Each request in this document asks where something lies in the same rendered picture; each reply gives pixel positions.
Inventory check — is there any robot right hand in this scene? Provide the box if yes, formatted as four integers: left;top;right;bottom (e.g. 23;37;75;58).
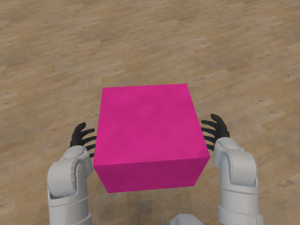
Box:
201;113;230;151

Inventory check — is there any right robot thigh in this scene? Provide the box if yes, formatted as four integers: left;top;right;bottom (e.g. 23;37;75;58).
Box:
170;214;203;225

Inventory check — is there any carton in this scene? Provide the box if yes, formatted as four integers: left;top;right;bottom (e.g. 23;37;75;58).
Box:
93;83;210;193

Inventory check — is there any left robot forearm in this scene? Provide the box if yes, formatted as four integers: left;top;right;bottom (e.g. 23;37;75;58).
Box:
47;145;93;225

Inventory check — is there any right robot forearm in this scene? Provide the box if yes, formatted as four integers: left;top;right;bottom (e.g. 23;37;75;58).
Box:
213;137;264;225

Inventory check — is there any robot left hand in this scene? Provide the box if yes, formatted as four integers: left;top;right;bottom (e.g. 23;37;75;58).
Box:
69;122;97;158

